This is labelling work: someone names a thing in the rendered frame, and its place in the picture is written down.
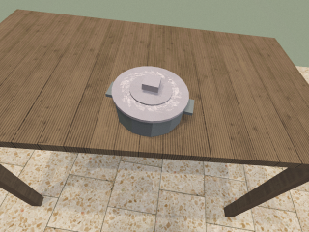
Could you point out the pot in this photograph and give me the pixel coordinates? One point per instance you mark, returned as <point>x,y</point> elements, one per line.
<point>150,129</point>

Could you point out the lid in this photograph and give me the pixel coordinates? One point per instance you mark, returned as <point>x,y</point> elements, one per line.
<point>147,106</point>

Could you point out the table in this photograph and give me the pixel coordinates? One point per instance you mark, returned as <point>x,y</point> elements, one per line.
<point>251,103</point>

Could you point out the knob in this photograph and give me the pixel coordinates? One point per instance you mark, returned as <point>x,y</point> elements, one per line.
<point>151,83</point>

